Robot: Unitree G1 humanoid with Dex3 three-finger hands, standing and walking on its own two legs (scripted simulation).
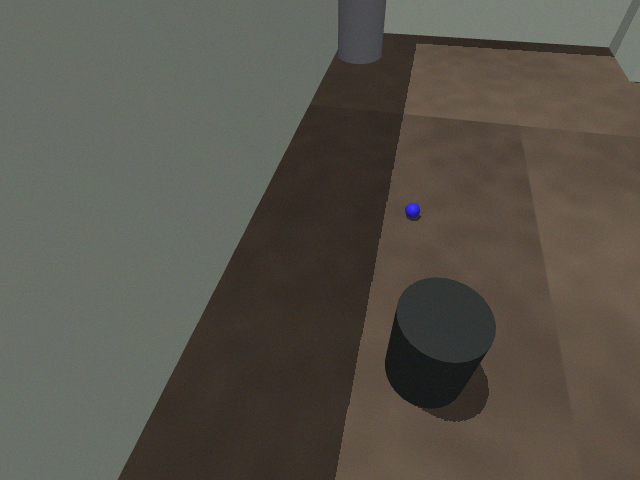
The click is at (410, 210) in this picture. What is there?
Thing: free ball
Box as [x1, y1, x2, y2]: [405, 203, 419, 216]
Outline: 410,203 406,206 405,211 409,216 415,216 419,212 419,207 415,203
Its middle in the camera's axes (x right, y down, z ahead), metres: +0.41 -0.12 +1.75
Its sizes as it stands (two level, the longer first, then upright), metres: 0.066 0.066 0.066
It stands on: the floor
